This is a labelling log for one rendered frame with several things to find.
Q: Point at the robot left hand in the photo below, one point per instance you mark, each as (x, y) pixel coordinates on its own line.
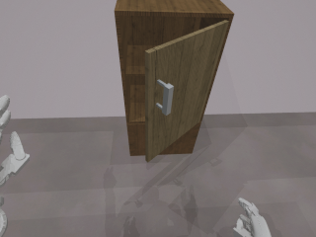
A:
(15, 162)

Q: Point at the robot right hand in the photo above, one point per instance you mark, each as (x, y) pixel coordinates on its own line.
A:
(256, 226)

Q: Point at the handle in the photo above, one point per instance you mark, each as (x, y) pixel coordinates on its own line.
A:
(167, 97)

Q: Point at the cupboard door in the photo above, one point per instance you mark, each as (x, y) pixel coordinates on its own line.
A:
(188, 63)

